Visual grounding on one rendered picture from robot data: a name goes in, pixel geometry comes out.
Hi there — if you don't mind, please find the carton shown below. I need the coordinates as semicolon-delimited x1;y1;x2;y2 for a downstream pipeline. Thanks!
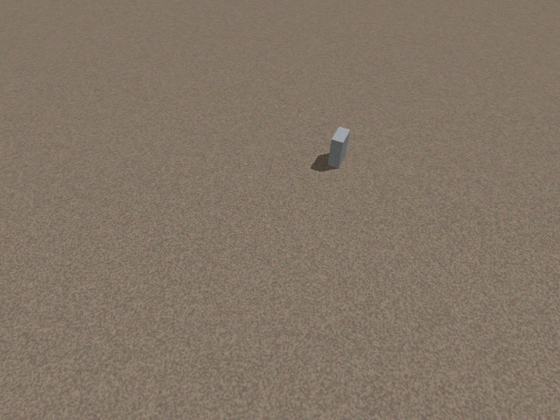
328;127;350;168

